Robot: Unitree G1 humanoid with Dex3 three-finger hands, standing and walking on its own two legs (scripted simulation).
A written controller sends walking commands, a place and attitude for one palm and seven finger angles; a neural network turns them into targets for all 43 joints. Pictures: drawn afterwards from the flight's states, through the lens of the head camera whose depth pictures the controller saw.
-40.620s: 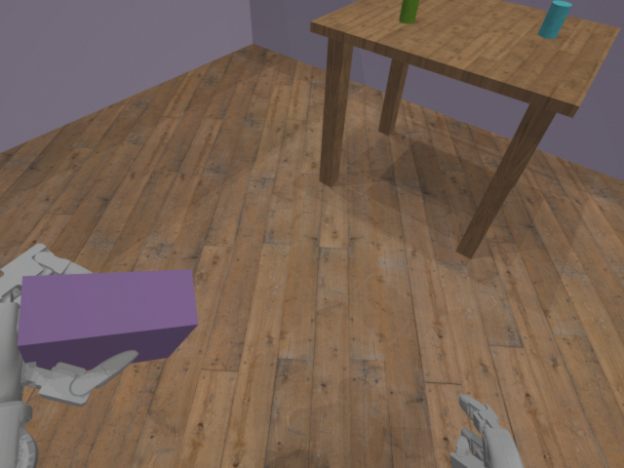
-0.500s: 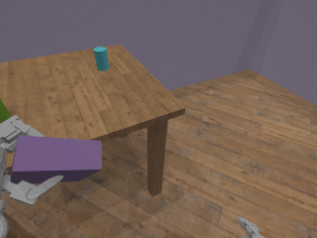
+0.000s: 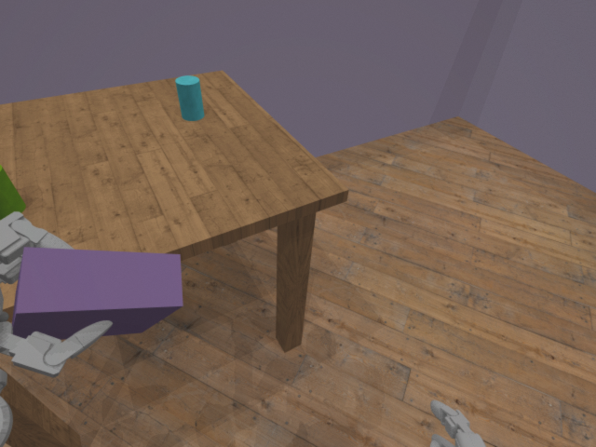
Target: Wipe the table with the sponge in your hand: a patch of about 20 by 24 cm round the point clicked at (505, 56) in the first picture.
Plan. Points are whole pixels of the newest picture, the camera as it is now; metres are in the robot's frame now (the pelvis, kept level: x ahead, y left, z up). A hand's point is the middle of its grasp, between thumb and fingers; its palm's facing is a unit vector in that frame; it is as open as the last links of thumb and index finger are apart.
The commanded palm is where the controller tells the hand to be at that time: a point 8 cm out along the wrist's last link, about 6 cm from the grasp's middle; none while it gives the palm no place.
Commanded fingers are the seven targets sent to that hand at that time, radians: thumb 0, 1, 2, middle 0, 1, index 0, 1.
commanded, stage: stand and wait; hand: left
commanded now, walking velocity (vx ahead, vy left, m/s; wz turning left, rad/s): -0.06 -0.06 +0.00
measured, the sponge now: (118, 298) +0.24 +0.21 +0.15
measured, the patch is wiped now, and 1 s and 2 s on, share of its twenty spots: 1.00 1.00 1.00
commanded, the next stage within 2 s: none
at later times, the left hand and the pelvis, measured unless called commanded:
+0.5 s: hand (84, 291) +0.23 +0.24 +0.16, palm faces +0.43 -0.83 -0.35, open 9.8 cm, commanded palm +0.18 +0.27 +0.20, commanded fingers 0.00 0.10 1.30 -1.20 -1.60 -1.20 -1.60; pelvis +0.02 -0.01 +0.00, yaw +1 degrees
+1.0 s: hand (67, 302) +0.22 +0.25 +0.16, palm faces +0.42 -0.84 -0.33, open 9.8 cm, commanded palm +0.17 +0.29 +0.20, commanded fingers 0.00 0.10 1.30 -1.20 -1.60 -1.20 -1.60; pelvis +0.01 +0.00 +0.00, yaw +1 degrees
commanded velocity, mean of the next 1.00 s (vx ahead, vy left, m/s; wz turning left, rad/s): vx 0.00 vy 0.00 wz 0.00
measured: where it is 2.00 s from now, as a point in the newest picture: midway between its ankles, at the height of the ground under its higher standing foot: outside the picture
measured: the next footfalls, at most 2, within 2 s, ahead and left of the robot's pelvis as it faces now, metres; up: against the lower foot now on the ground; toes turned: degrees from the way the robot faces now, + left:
right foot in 0.04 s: +0.08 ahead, -0.13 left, +0.00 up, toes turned -2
